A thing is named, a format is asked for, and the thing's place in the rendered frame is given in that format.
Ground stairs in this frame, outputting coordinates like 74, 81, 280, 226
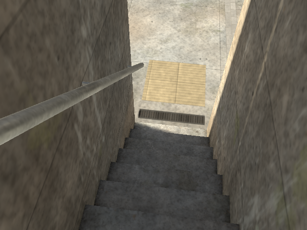
79, 122, 240, 230

